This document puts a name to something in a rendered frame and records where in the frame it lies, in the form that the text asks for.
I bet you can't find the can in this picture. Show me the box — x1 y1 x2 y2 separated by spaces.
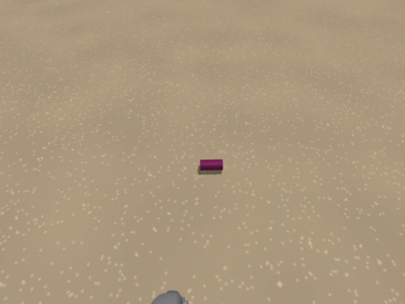
200 160 223 170

